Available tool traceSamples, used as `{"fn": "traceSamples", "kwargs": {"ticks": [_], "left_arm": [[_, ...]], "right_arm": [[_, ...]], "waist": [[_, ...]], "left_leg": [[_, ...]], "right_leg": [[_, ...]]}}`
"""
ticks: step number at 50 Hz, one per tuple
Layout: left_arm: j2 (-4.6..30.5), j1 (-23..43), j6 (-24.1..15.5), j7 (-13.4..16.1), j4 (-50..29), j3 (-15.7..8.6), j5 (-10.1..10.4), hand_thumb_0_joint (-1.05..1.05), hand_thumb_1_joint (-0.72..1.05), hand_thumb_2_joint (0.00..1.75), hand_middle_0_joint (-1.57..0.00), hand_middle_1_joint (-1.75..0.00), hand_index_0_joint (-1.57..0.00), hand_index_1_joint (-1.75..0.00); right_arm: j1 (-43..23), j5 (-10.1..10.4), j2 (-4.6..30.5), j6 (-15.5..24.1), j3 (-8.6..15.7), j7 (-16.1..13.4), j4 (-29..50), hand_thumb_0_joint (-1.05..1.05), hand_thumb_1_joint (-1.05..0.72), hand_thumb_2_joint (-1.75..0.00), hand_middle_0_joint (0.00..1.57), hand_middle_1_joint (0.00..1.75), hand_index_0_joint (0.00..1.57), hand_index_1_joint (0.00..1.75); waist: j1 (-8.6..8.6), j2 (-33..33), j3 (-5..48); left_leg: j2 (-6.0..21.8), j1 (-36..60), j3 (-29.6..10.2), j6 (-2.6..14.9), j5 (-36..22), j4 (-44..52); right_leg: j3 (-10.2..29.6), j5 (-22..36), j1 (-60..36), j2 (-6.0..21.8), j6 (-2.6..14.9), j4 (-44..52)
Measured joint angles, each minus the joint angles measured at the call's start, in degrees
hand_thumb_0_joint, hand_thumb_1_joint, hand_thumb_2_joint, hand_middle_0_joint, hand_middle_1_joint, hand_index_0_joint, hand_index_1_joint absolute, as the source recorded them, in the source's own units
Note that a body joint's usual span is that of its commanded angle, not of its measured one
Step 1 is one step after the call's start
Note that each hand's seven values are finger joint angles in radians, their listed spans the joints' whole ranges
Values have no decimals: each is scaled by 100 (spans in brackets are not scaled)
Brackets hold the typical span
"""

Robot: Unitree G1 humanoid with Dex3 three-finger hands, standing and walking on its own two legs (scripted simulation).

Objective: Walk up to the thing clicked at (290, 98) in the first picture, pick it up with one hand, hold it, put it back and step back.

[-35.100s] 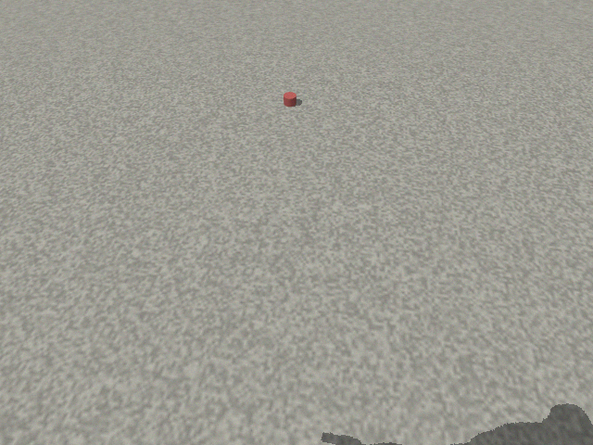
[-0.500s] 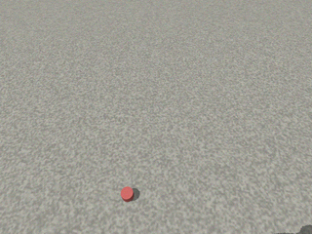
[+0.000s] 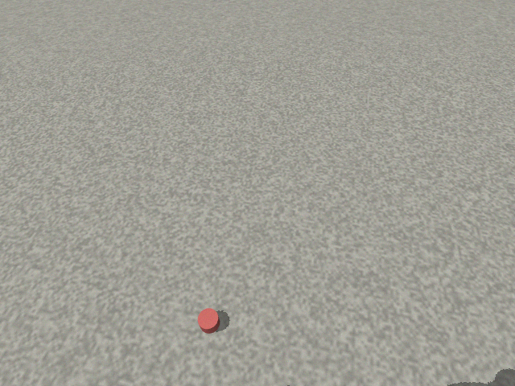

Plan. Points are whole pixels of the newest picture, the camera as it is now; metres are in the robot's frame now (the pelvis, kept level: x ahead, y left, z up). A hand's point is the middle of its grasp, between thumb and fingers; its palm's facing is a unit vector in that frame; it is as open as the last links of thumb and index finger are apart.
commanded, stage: stand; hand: left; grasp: from above
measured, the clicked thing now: (209, 320) +0.45 +0.23 -0.76
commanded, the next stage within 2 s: step back in 0.04 s
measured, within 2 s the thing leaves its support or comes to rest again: neither
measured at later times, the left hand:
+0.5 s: hand out of the picture +0.07 +0.31 -0.18, palm faces -0.03 -0.94 -0.35, open 7.4 cm
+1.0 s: hand out of the picture -0.09 +0.29 -0.15, palm faces -0.06 -0.91 -0.41, open 7.4 cm
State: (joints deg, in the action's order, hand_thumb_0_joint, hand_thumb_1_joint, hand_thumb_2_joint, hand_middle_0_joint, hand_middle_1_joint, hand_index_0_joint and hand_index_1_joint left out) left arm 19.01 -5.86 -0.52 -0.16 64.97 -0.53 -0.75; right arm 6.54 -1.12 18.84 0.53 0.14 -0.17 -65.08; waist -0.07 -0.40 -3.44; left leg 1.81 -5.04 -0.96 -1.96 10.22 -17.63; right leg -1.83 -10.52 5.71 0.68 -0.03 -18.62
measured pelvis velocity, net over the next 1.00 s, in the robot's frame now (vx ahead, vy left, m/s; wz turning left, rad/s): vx -0.20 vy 0.03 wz -0.07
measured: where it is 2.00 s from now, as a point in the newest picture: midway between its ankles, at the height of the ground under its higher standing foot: outside the picture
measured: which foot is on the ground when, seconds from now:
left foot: down 0.00-0.82, up 0.84-1.00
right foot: down 0.00-0.34, up 0.36-0.78, down 0.80-1.00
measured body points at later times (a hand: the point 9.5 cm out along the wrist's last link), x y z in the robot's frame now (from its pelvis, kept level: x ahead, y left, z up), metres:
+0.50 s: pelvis -0.08 +0.05 -0.02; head +0.00 +0.08 +0.43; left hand +0.07 +0.36 -0.15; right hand -0.02 -0.26 -0.13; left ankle -0.06 +0.14 -0.75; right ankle -0.09 -0.09 -0.67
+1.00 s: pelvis -0.20 +0.03 -0.02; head -0.16 +0.01 +0.43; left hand -0.09 +0.34 -0.12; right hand -0.13 -0.29 -0.14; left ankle -0.21 +0.17 -0.67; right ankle -0.18 -0.08 -0.75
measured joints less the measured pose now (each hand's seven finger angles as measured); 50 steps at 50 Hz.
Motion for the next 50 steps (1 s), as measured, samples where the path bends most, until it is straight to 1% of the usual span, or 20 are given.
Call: {"fn": "traceSamples", "kwargs": {"ticks": [2, 6, 9, 13, 15, 16, 17, 18, 20, 21, 23, 26, 32, 37, 39, 41, 42, 44, 47, 50], "left_arm": [[5, 0, 2, 2, -4, 3, 4, 1, 90, 90, -21, -30, -20, -30], [57, 61, 50, 2, -242, -164, 95, 1, 90, 90, -21, -30, -20, -30], [133, 155, 116, 17, -473, -252, 94, 1, 90, 90, -21, -30, -20, -30], [241, 238, 220, 49, -786, -303, -21, 1, 90, 90, -21, -30, -20, -30], [313, 297, 260, 67, -925, -302, -43, 1, 90, 90, -21, -30, -20, -30], [344, 331, 287, 68, -998, -299, -37, 1, 90, 90, -21, -30, -20, -30], [372, 376, 318, 63, -1076, -297, -17, 1, 90, 90, -21, -30, -20, -30], [422, 458, 351, 71, -1144, -310, 11, 1, 90, 90, -21, -30, -20, -30], [464, 544, 397, 133, -1247, -342, 25, 1, 90, 90, -21, -30, -20, -30], [470, 558, 416, 160, -1268, -343, 30, 1, 90, 90, -21, -30, -20, -30], [475, 526, 435, 181, -1304, -328, 68, 1, 90, 90, -20, -30, -20, -30], [420, 363, 424, 153, -1367, -308, 67, 1, 90, 90, -20, -30, -20, -30], [342, 12, 456, 101, -1413, -324, 25, 1, 90, 90, -21, -30, -20, -30], [326, -134, 425, 38, -1460, -366, 5, 1, 90, 90, -21, -30, -20, -30], [315, -206, 384, 0, -1472, -384, -9, 1, 90, 90, -21, -30, -20, -30], [224, -264, 330, -20, -1449, -406, -56, 1, 90, 90, -21, -30, -20, -30], [190, -321, 321, -47, -1466, -395, -67, 1, 90, 90, -21, -30, -20, -30], [179, -438, 326, -80, -1537, -374, -97, 1, 90, 90, -21, -30, -20, -30], [107, -477, 354, -29, -1578, -355, -98, 1, 90, 90, -21, -30, -20, -30], [94, -412, 349, 9, -1732, -350, -119, 1, 90, 90, -21, -30, -20, -30]], "right_arm": [[2, -1, 4, -1, -3, -2, 4, 1, -90, -90, 20, 30, 21, 29], [-148, 78, 100, -99, 36, 43, 218, 1, -90, -90, 20, 30, 21, 30], [-255, 111, 216, -174, 105, 47, 449, 1, -90, -90, 20, 30, 21, 30], [-224, 103, 350, -287, 212, 73, 741, 0, -90, -90, 20, 30, 21, 29], [-122, 100, 387, -269, 237, 81, 846, 0, -90, -90, 20, 30, 21, 29], [-58, 80, 410, -244, 248, 80, 876, 0, -90, -90, 20, 30, 21, 29], [8, 40, 430, -217, 266, 71, 895, 0, -90, -90, 20, 30, 21, 29], [30, -22, 381, -203, 288, 54, 885, 0, -90, -90, 20, 30, 21, 29], [75, -68, 283, -201, 258, 68, 897, 0, -90, -90, 20, 30, 21, 29], [103, -75, 234, -200, 241, 63, 913, 0, -90, -90, 20, 30, 21, 29], [145, -97, 142, -209, 211, 20, 950, 0, -90, -90, 20, 30, 21, 29], [154, -80, 87, -208, 197, -54, 1081, 1, -90, -90, 20, 30, 21, 30], [39, -37, 45, -145, 193, -102, 1447, 1, -90, -90, 20, 30, 21, 30], [-61, -46, 95, -166, 163, -61, 1625, 1, -90, -90, 20, 30, 21, 30], [-80, -38, 150, -205, 158, -36, 1637, 1, -90, -90, 20, 30, 21, 30], [-129, -3, 251, -260, 181, -26, 1581, 1, -90, -90, 20, 30, 21, 30], [-127, 22, 275, -292, 205, -34, 1533, 1, -90, -90, 20, 30, 21, 30], [-80, 41, 278, -351, 237, -50, 1453, 1, -90, -90, 20, 30, 21, 30], [85, 102, 379, -315, 250, -60, 1428, 1, -90, -90, 20, 30, 21, 30], [287, 110, 469, -265, 235, -92, 1442, 1, -90, -90, 20, 30, 21, 30]], "waist": [[1, 2, 8], [43, -38, -179], [56, -55, -401], [48, 79, -540], [84, 150, -549], [109, 160, -545], [129, 162, -544], [104, 272, -621], [91, 360, -752], [115, 367, -785], [117, 404, -803], [113, 371, -819], [121, 271, -880], [72, 181, -866], [38, 123, -790], [55, -124, -763], [78, -191, -724], [-16, -78, -636], [-62, -60, -551], [-60, -76, -517]], "left_leg": [[2, 7, 3, -1, -2, 5], [32, -402, -20, 30, 179, -553], [-5, -860, -41, 181, 284, -1289], [-338, -1317, -92, 383, 1465, -2645], [-362, -1249, -39, 399, 1352, -2522], [-330, -1125, -9, 396, 987, -2176], [-314, -1018, -18, 374, 903, -1881], [-382, -1030, 27, 387, 978, -1895], [-390, -1091, 54, 439, 950, -1951], [-371, -1093, 37, 454, 875, -1887], [-350, -1055, 68, 472, 685, -1652], [-316, -1040, 155, 515, 488, -1430], [-228, -1208, 374, 554, 344, -1501], [-126, -1503, 535, 486, 261, -1761], [-75, -1657, 573, 423, 233, -1899], [78, -1795, 458, 338, 198, -2054], [19, -1888, 295, 291, 550, -2218], [-392, -2130, -75, 213, 1418, -3166], [-828, -2264, -517, 177, 1549, -4365], [-877, -2049, -594, 116, 1668, -4600]], "right_leg": [[3, -1, -2, -2, 2, -2], [-7, -89, 315, -33, 26, -366], [-2, -145, 580, -20, 42, -678], [118, -236, 972, 149, -11, -1123], [136, -290, 1173, 222, -88, -1350], [126, -340, 1282, 241, -139, -1500], [112, -407, 1411, 256, -165, -1686], [270, -609, 1543, 248, -85, -1960], [775, -1595, 1790, -133, 43, -2802], [947, -1866, 1896, -349, 87, -3277], [1123, -1937, 2051, -626, 125, -4040], [1087, -1844, 2054, -733, 35, -4569], [938, -1882, 1570, -544, -137, -4000], [683, -1748, 1141, -280, -45, -2978], [543, -1403, 873, -193, 56, -2278], [392, -1102, 747, -310, 90, -1917], [332, -1065, 779, -331, 113, -1922], [405, -991, 881, -207, 176, -1940], [411, -697, 914, -87, 158, -1647], [319, -465, 1029, -35, 153, -1476]]}}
